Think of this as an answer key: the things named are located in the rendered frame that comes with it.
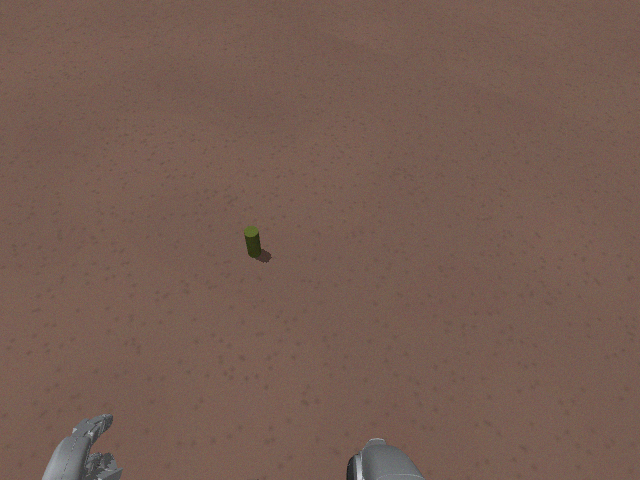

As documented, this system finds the left robot hand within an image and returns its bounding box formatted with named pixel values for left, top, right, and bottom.
left=42, top=414, right=123, bottom=480

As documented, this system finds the can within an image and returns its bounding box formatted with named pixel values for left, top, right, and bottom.
left=244, top=226, right=261, bottom=258

